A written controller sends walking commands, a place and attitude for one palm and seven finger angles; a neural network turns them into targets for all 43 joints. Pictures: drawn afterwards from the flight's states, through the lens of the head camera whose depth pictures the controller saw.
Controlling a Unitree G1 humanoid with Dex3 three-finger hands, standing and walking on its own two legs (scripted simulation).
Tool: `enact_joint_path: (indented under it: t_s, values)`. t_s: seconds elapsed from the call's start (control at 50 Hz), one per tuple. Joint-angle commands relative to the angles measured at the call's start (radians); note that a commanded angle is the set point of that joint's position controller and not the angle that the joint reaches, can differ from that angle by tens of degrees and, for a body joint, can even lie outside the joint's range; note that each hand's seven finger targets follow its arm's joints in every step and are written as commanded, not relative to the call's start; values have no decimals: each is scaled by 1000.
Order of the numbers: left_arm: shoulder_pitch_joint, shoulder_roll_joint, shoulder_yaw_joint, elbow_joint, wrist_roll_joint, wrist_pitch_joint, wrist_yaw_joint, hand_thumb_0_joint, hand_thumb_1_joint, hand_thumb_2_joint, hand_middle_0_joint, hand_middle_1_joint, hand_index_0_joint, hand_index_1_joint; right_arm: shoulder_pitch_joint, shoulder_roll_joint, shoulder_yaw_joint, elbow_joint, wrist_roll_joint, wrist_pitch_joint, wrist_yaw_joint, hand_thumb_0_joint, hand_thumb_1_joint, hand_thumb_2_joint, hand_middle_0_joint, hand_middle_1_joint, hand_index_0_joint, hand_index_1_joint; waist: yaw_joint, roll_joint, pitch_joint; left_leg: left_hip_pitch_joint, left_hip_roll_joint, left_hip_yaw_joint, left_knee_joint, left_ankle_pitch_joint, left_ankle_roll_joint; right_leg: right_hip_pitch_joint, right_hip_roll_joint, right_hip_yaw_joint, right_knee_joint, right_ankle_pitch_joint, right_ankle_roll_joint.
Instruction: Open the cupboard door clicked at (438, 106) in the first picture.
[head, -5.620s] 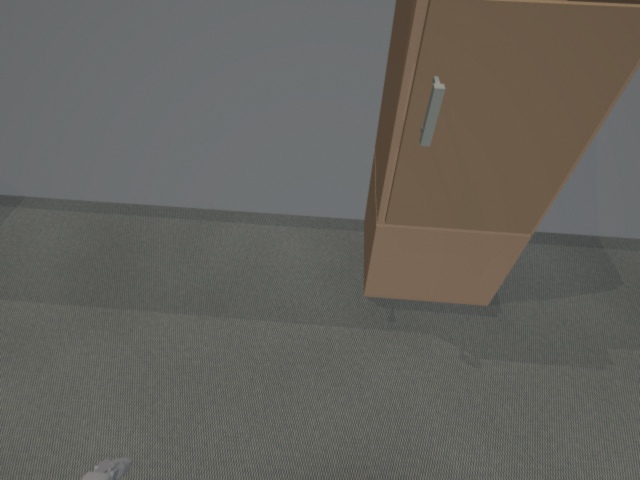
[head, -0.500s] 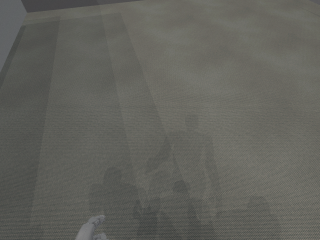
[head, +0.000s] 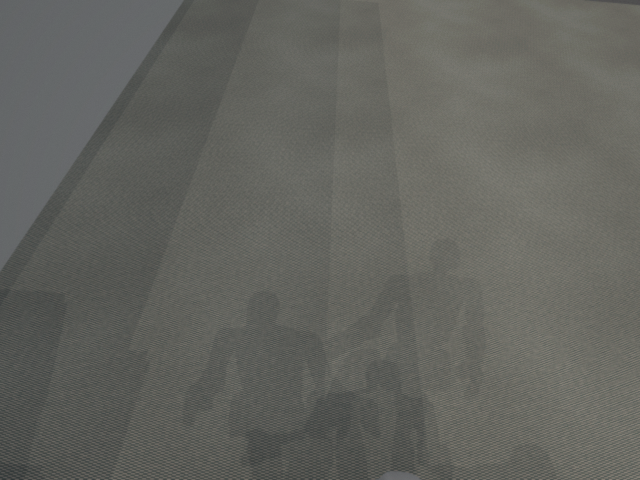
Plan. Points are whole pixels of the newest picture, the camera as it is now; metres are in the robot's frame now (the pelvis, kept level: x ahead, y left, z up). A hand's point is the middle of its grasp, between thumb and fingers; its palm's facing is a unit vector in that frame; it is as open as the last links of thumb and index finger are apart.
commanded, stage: turn to face it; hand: left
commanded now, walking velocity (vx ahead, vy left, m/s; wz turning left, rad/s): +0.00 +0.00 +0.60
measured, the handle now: out of the picture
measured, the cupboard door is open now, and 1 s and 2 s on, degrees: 0 0 0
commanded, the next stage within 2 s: none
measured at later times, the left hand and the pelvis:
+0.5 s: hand out of the picture -0.04 +0.15 -0.15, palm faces +0.35 -0.90 -0.27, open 7.4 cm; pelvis -0.04 -0.06 +0.00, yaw +20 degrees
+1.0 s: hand out of the picture -0.08 +0.23 -0.15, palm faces +0.60 -0.75 -0.26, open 7.4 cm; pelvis -0.06 -0.02 +0.00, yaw +37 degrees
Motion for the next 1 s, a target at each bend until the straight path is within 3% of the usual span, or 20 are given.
enact_joint_path:
  t_s: [0.0, 0.1, 0.18, 0.2, 0.22, 0.24, 0.26, 0.3, 0.32, 0.38, 0.46, 0.58, 0.62, 0.64, 0.66, 0.68, 0.74, 0.78, 0.88, 0.98]
  values:
    - [-48, 51, -6, -98, -3, -30, -3, 0, 900, 900, -200, -300, -200, -300, 43, -206, -51, -57, 0, -11, -8, 0, -900, -900, 200, 300, 200, 300, -32, 149, -104, 187, 264, -392, -191, -110, 68, -59, 6, 21, -81, -54, -4]
    - [11, 51, -12, -101, -9, -29, 2, 0, 900, 900, -200, -300, -200, -300, -8, -232, -64, -79, -5, 7, 0, 0, -900, -900, 200, 300, 200, 300, -10, 172, -110, 96, 235, -446, -200, -186, 60, 92, 50, 4, -245, -92, -30]
    - [181, 75, -1, -69, -15, -34, 7, 0, 900, 900, -200, -300, -200, -300, -84, -218, -71, -110, -4, 23, 9, 0, -900, -900, 200, 300, 200, 300, 64, 162, -104, -120, 125, -390, -176, -258, -52, 413, 75, -42, -615, 26, -70]
    - [213, 134, 13, -70, -2, -41, 14, 0, 900, 900, -200, -300, -200, -300, -80, -168, -68, -119, 4, 31, 13, 0, -900, -900, 200, 300, 200, 300, 78, -8, -93, -262, 31, -283, 22, -331, -117, 502, -72, 95, -773, -77, -125]
    - [150, 229, 23, -107, 18, -45, 22, 0, 900, 900, -200, -300, -200, -300, -55, -102, -59, -139, 8, 31, 8, 0, -900, -900, 200, 300, 200, 300, 68, -323, -54, -398, -99, -71, 415, -380, -168, 427, -390, 447, -920, -298, -236]
    - [2, 203, 0, -152, 2, -41, 28, 0, 900, 900, -200, -300, -200, -300, -84, -177, -72, -137, -9, 31, 11, 0, -900, -900, 200, 300, 200, 300, 28, -203, 23, -336, -13, -120, 608, -376, -137, 157, -437, 383, -926, -267, -238]
    - [-111, 171, -4, -187, 2, -46, 28, 0, 900, 900, -200, -300, -200, -300, -38, -171, -73, -132, -10, 41, 20, 0, -900, -900, 200, 300, 200, 300, -36, -139, 21, -249, -4, -120, 709, -311, -132, 49, -388, 291, -919, -209, -226]
    - [-148, 109, -22, -182, -3, -67, 16, 0, 900, 900, -200, -300, -200, -300, -1, -157, -66, -79, -11, 47, 30, 0, -900, -900, 200, 300, 200, 300, -58, -140, 62, -247, 38, -70, 809, -206, -148, 81, -240, 104, -832, 1, -167]
    - [-117, 87, -30, -172, -4, -75, 13, 0, 900, 900, -200, -300, -200, -300, 10, -149, -61, -78, -8, 42, 34, 0, -900, -900, 200, 300, 200, 300, -51, -132, 48, -264, 43, -48, 816, -174, -158, 150, -212, 40, -784, 126, -163]
    - [9, 97, -31, -133, -1, -82, 14, 0, 900, 900, -200, -300, -200, -300, -45, -128, -47, -88, -1, 36, 36, 0, -900, -900, 200, 300, 200, 300, 7, -135, -6, -307, 62, -15, 720, -181, -177, 347, -220, -12, -717, 293, -172]
    - [95, 130, -22, -99, 7, -77, 11, 0, 900, 900, -200, -300, -200, -300, -144, -122, -33, -114, 2, 34, 34, 0, -900, -900, 200, 300, 200, 300, 61, -190, -23, -272, 85, 26, 545, -275, -186, 435, -273, -32, -670, 462, -202]
    - [106, 180, -4, -90, 11, -64, 6, 0, 900, 900, -200, -300, -200, -300, -131, -113, -14, -110, 11, 13, 31, 0, -900, -900, 200, 300, 200, 300, 72, -249, -96, -55, 55, 118, 199, -266, -152, 458, -287, -110, -527, 676, -177]
    - [81, 175, -1, -95, -2, -60, 1, 0, 900, 900, -200, -300, -200, -300, -47, -154, -26, -87, 7, 1, 28, 0, -900, -900, 200, 300, 200, 300, 17, -182, -144, 127, 52, 110, -11, -57, -132, 387, -258, -173, -378, 618, -114]
    - [72, 143, -3, -119, -11, -58, -3, 0, 900, 900, -200, -300, -200, -300, 35, -243, -49, -75, 2, -11, 23, 0, -900, -900, 200, 300, 200, 300, -33, 6, -212, 341, 190, -64, -62, 206, -72, 195, -199, -203, -179, 400, -57]
    - [23, 69, -28, -170, -13, -58, -11, 0, 900, 900, -200, -300, -200, -300, 94, -344, -74, -67, 7, -14, 16, 0, -900, -900, 200, 300, 200, 300, -67, 307, -216, 497, 439, -370, -32, 669, 50, -125, -72, -174, 14, -273, 9]
    - [-33, 73, -30, -186, -4, -46, -3, 0, 900, 900, -200, -300, -200, -300, 144, -343, -73, -37, 11, -6, 11, 0, -900, -900, 200, 300, 200, 300, -85, 250, -219, 455, 473, -334, -9, 762, 119, -140, -73, -74, 107, -317, -3]
    - [-67, 80, -18, -154, -7, -41, -6, 0, 900, 900, -200, -300, -200, -300, -2, -248, -45, -70, 3, -12, -11, 0, -900, -900, 200, 300, 200, 300, -35, 243, -97, 278, 325, -235, -34, 578, 75, -132, -73, -11, 158, -144, 0]
    - [-31, 76, -17, -134, -6, -43, -15, 0, 900, 900, -200, -300, -200, -300, -55, -232, -36, -87, 2, -18, -11, 0, -900, -900, 200, 300, 200, 300, -5, 184, -98, 255, 280, -193, -47, 525, 51, -98, -56, -17, 135, -81, 6]
    - [-56, 70, -22, -148, -7, -38, -10, 0, 900, 900, -200, -300, -200, -300, -32, -239, -41, -89, 0, -15, -6, 0, -900, -900, 200, 300, 200, 300, -11, 140, -90, 239, 267, -254, -72, 408, 70, -62, -23, -8, 6, -56, 15]
    - [-80, 61, -29, -178, -12, -44, -5, 0, 900, 900, -200, -300, -200, -300, -45, -250, -50, -97, -5, -4, -2, 0, -900, -900, 200, 300, 200, 300, -11, 175, -88, 178, 249, -337, -45, 358, 77, 53, 22, -13, -214, -78, 2]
